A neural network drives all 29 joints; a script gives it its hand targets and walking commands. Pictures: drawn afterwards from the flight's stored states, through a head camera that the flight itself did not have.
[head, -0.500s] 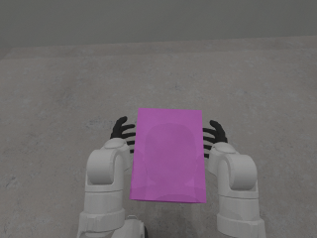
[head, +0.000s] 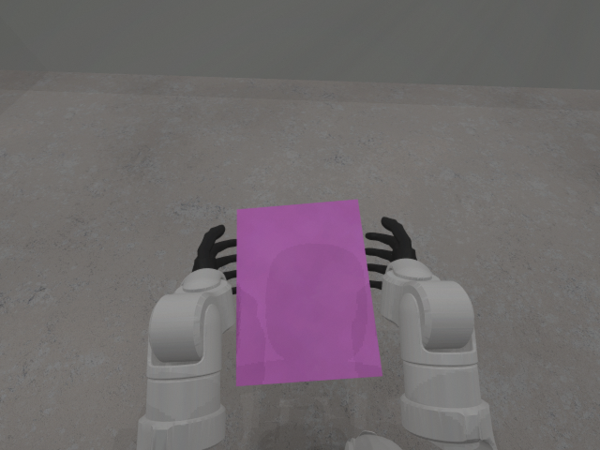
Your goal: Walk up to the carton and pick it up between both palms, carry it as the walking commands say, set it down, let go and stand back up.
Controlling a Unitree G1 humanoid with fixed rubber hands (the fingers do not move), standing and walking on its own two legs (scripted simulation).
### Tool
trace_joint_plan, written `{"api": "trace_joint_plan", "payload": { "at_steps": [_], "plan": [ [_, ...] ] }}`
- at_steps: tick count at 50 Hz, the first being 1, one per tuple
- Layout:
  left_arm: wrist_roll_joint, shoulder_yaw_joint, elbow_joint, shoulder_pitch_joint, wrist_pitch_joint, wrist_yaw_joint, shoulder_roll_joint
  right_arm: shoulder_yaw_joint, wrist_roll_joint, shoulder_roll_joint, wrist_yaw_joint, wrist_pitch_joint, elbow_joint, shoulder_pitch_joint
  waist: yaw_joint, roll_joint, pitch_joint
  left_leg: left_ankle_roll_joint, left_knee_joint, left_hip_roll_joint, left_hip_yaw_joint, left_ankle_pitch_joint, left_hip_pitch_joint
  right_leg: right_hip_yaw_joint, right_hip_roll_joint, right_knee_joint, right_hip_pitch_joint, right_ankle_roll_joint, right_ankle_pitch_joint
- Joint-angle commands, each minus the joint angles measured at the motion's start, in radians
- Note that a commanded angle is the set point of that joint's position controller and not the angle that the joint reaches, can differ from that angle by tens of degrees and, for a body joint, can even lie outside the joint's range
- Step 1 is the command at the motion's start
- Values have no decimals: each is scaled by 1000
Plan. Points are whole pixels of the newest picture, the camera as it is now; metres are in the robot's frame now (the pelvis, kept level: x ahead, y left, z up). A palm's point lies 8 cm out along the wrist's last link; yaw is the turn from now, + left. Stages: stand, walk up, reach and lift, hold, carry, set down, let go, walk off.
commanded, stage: carry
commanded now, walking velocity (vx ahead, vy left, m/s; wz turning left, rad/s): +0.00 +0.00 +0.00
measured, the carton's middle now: (306, 301) +0.32 +0.01 +0.02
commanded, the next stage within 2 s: none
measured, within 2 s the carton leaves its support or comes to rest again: neither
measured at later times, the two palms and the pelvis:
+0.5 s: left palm (231, 343) +0.22 +0.09 +0.12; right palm (459, 354) +0.22 -0.14 +0.11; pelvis -0.09 -0.02 +0.00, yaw -1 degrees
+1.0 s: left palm (221, 338) +0.23 +0.10 +0.11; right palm (445, 344) +0.23 -0.13 +0.11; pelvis -0.08 -0.01 +0.00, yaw -1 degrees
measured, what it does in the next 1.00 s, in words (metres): steps on the spot: right foot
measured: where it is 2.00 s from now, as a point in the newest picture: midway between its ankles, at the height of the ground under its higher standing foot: outside the picture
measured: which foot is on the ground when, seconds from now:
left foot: down 0.00-1.00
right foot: up 0.00-0.08, down 0.10-1.00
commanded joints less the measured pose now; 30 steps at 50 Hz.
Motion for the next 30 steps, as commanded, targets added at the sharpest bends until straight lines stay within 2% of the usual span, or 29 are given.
{"api": "trace_joint_plan", "payload": {
  "at_steps": [1, 2, 3, 4, 5, 6, 7, 8, 9, 10, 11, 13, 14, 15, 16, 17, 18, 19, 20, 21, 22, 23, 24, 25, 26, 27, 28, 29, 30],
  "plan": [
    [-379, -583, -129, -598, 7, -218, -1047, 367, 254, 989, 210, -41, -90, -374, -1, 237, -457, 133, -263, 273, -243, 542, 165, 86, 3, -86, 61, 66, -140],
    [-331, -521, 1, -461, 29, -209, -1008, 363, 241, 942, 198, -27, -61, -342, 0, 227, -496, 144, -215, 278, -228, 731, 216, 71, 15, -162, 86, 74, -149],
    [-305, -519, 34, -382, 36, -203, -961, 318, 199, 903, 191, -20, 36, -211, 7, 304, -551, 133, -175, 266, -203, 759, 181, 55, 29, -248, 195, 74, -122],
    [-303, -502, 19, -344, 29, -204, -982, 346, 210, 949, 195, -13, 43, -200, 19, 217, -599, 101, -99, 242, -144, 796, 216, 63, 8, -450, 301, 64, 32],
    [-305, -500, 32, -366, 34, -203, -979, 332, 203, 932, 190, -15, 41, -226, 15, 179, -641, 65, -75, 198, -125, 705, 191, 120, -34, -584, 403, 56, 169],
    [-301, -481, 35, -411, 21, -202, -963, 332, 211, 938, 196, -22, 69, -244, 3, 95, -620, 21, -44, 158, -111, 557, 84, 208, -124, -537, 506, 43, 520],
    [-299, -472, -17, -424, 2, -211, -983, 393, 249, 1003, 207, -30, -20, -318, 3, -169, -588, -30, 34, 82, -22, 189, -88, 330, -279, -509, 620, 4, 959],
    [-291, -477, -11, -426, -8, -218, -1031, 424, 271, 1013, 219, -44, -105, -381, -2, -202, -570, -54, -20, 47, 8, 50, -122, 295, -284, -463, 619, -50, 932],
    [-295, -467, -27, -474, -17, -218, -1051, 455, 308, 1036, 224, -50, -152, -464, 0, -166, -540, -47, -28, 38, -6, 11, -107, 304, -280, -507, 537, -49, 791],
    [-301, -475, -50, -490, -26, -222, -1076, 482, 323, 1054, 227, -53, -192, -495, -1, -172, -494, -32, -49, 37, -16, 46, -90, 265, -236, -526, 465, -61, 660],
    [-300, -473, -57, -475, -24, -219, -1062, 467, 323, 1036, 226, -52, -176, -464, -7, -96, -476, -31, -77, 28, -4, 75, -29, 227, -211, -523, 384, -56, 504],
    [-260, -430, 75, -338, 9, -211, -997, 426, 284, 975, 213, -19, -63, -380, -8, -26, -452, 5, -133, 69, -31, 151, 96, 179, -126, -550, 228, -16, 121],
    [-223, -410, 135, -279, 22, -205, -968, 426, 280, 960, 217, -8, -21, -356, -3, -12, -482, 11, -169, 96, -52, 154, 135, 157, -108, -533, 225, -5, 49],
    [-237, -420, 95, -340, 15, -208, -964, 409, 268, 964, 226, -7, 20, -328, -4, -38, -452, 13, -177, 97, -55, 132, 122, 169, -91, -564, 209, -2, -8],
    [-261, -436, 43, -434, 11, -208, -980, 428, 292, 1002, 226, -7, -3, -411, -5, -53, -446, 21, -197, 111, -92, 196, 114, 157, -79, -564, 236, -6, 11],
    [-261, -431, 80, -442, 14, -212, -981, 406, 272, 984, 222, -12, 15, -399, -4, -26, -454, 16, -193, 112, -75, 178, 98, 155, -83, -550, 256, -6, 29],
    [-269, -448, 47, -495, 3, -212, -975, 415, 274, 989, 225, -18, 6, -423, -3, -39, -430, 8, -185, 107, -57, 143, 79, 178, -98, -553, 247, -10, 57],
    [-269, -443, 33, -525, 7, -213, -981, 405, 283, 1001, 223, -20, 0, -444, -1, -6, -403, 16, -194, 82, -55, 74, 55, 181, -103, -582, 210, -7, -92],
    [-281, -462, 15, -516, 10, -216, -973, 370, 259, 989, 221, -19, 35, -374, 1, 28, -416, 38, -240, 93, -105, -51, 29, 165, -85, -563, 196, -8, -199],
    [-265, -454, 65, -486, 12, -213, -1005, 391, 273, 990, 232, -28, -8, -443, 2, 20, -384, 49, -245, 93, -112, -89, 14, 162, -69, -561, 167, -7, -230],
    [-259, -435, 72, -500, 22, -212, -996, 376, 271, 999, 227, -20, 23, -453, 3, 57, -360, 40, -235, 80, -85, -129, -7, 139, -43, -558, 137, -5, -282],
    [-260, -409, 102, -451, 26, -218, -981, 376, 263, 992, 222, -13, 52, -417, 2, -49, -347, 26, -175, 44, -35, -11, -46, 183, -65, -622, 160, -3, -266],
    [-246, -412, 164, -435, 16, -217, -993, 369, 245, 968, 225, -28, 59, -428, -3, -81, -334, 25, -160, 50, -59, -15, -40, 237, -97, -645, 116, -22, -347],
    [-250, -418, 128, -438, 4, -224, -1000, 378, 240, 976, 226, -36, 39, -419, 0, -92, -357, 12, -105, 32, -11, 37, -16, 241, -126, -685, 145, -20, -313],
    [-245, -415, 150, -422, -7, -224, -1031, 425, 274, 984, 231, -49, -36, -514, -6, -173, -414, 10, -43, 27, -6, 52, 34, 248, -136, -691, 122, -31, -328],
    [-272, -443, 70, -505, -19, -219, -1063, 435, 302, 1011, 237, -60, -95, -572, -10, -109, -401, 16, -24, 35, -18, 72, 99, 217, -128, -676, 64, -39, -294],
    [-305, -465, -22, -540, -23, -217, -1079, 419, 308, 1039, 232, -58, -98, -519, -14, -60, -417, 16, -49, 32, -3, 102, 112, 198, -110, -644, 66, -28, -257],
    [-293, -467, -12, -522, -21, -212, -1026, 379, 288, 1021, 230, -52, 17, -414, -11, 25, -428, 20, -112, 27, 0, 63, 99, 160, -92, -595, 90, -26, -231],
    [-297, -466, 1, -510, -18, -210, -1034, 347, 263, 1018, 231, -44, 65, -346, -13, 57, -393, 37, -192, 76, -85, 54, 83, 155, -60, -547, 86, -12, -179]
  ]
}}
